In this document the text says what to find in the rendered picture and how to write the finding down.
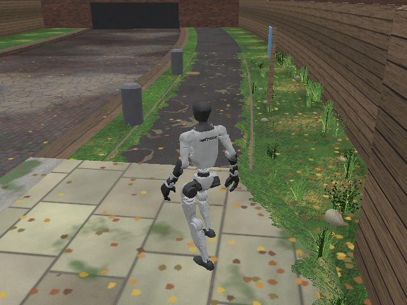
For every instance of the left robot hand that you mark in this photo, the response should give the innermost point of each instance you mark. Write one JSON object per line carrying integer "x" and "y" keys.
{"x": 165, "y": 191}

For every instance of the robot right forearm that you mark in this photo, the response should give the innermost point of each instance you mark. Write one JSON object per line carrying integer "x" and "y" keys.
{"x": 233, "y": 165}

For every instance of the robot left foot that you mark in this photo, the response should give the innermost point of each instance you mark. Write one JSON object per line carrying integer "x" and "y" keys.
{"x": 209, "y": 265}

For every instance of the right robot hand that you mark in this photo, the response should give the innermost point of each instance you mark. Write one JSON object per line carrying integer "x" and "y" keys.
{"x": 229, "y": 181}

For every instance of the robot left thigh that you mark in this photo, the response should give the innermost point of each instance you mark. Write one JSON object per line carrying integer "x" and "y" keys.
{"x": 188, "y": 193}

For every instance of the left robot upper arm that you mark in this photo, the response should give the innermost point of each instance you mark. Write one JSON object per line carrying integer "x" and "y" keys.
{"x": 185, "y": 139}

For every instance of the robot left forearm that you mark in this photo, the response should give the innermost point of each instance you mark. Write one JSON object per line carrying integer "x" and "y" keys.
{"x": 175, "y": 174}

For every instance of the right robot upper arm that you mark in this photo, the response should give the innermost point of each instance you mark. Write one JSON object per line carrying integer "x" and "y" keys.
{"x": 224, "y": 138}

